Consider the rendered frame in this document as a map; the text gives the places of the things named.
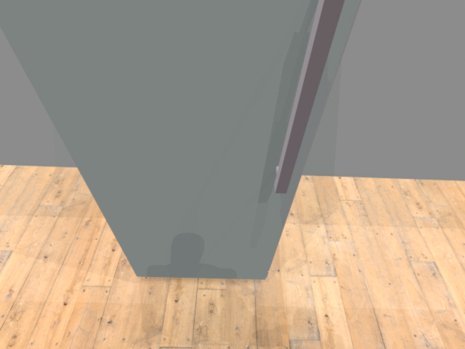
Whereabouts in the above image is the handle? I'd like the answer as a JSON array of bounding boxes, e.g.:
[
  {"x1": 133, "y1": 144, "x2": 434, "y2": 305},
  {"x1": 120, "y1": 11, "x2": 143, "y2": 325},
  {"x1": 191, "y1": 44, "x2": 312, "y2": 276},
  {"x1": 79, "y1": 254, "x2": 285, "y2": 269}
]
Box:
[{"x1": 275, "y1": 0, "x2": 344, "y2": 193}]

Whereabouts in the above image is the fridge door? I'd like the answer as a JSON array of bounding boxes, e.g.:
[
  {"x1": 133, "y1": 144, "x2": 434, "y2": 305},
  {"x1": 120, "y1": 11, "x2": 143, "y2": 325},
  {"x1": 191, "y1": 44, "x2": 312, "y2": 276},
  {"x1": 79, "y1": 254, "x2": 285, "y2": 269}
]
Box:
[{"x1": 0, "y1": 0, "x2": 360, "y2": 280}]

